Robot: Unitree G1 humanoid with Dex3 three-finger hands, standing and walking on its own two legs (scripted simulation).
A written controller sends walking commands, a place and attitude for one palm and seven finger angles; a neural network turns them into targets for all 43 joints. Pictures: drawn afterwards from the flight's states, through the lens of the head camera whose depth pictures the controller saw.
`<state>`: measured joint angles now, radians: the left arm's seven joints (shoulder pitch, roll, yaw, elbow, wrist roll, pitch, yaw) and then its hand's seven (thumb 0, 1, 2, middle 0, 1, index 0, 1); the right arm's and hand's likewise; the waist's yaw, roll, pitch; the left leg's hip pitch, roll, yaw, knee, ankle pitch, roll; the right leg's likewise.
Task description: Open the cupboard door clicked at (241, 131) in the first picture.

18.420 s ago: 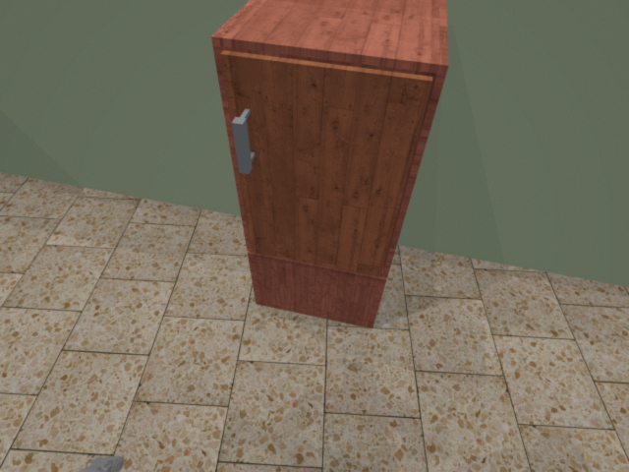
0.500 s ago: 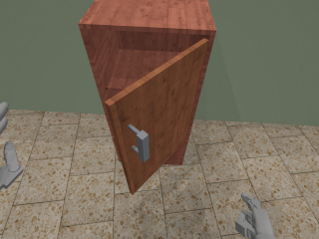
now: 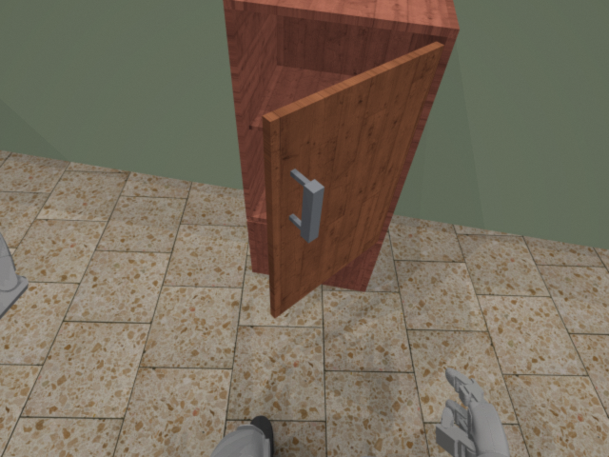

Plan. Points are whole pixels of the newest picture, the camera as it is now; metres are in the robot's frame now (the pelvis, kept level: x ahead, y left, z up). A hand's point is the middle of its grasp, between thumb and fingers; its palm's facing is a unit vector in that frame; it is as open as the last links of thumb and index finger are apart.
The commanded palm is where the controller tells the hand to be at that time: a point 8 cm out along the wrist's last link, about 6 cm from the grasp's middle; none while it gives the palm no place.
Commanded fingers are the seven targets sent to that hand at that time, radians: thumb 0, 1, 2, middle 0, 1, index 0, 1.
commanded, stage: stop stepping back and stand still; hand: left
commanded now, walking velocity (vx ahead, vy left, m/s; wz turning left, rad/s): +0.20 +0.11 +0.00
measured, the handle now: (303, 205) +0.50 +0.03 +0.01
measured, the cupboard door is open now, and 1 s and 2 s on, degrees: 51 51 51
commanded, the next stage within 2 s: let the arm hang, fingers relaxed in 0.90 s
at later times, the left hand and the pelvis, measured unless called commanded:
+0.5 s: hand out of the picture +0.15 +0.25 +0.18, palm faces +0.30 -0.83 -0.46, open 7.4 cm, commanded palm +0.10 +0.30 +0.20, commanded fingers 0.00 0.90 0.90 -0.20 -0.30 -0.20 -0.30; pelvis -0.08 +0.02 +0.02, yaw -7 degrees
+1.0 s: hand (26, 352) +0.17 +0.24 +0.17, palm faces +0.23 -0.84 -0.49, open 7.4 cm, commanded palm none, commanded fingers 0.00 0.90 0.90 -0.20 -0.30 -0.20 -0.30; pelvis -0.07 +0.02 +0.02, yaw -10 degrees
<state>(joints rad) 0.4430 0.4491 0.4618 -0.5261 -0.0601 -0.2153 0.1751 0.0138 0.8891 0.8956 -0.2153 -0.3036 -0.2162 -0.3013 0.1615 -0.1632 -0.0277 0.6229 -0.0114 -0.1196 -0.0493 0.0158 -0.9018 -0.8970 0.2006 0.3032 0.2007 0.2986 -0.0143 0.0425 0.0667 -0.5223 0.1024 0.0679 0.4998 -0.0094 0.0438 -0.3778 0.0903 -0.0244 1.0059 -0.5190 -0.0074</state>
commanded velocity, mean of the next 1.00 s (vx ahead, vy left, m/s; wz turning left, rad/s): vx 0.10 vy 0.01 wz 0.00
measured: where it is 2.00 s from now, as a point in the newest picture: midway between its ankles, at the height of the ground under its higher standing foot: outside the picture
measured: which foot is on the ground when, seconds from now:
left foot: down 0.00-0.06, up 0.08-0.24, down 0.26-1.00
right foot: up 0.00-0.04, down 0.06-0.30, up 0.32-0.48, down 0.50-1.00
